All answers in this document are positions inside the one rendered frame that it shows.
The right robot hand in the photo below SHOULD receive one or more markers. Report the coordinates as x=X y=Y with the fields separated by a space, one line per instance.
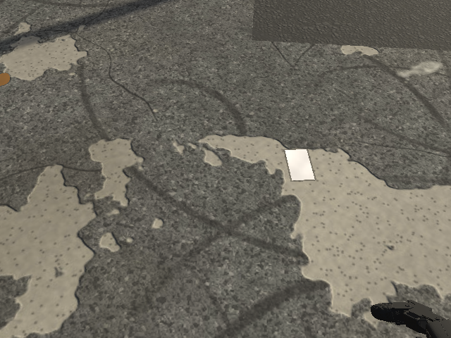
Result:
x=415 y=316

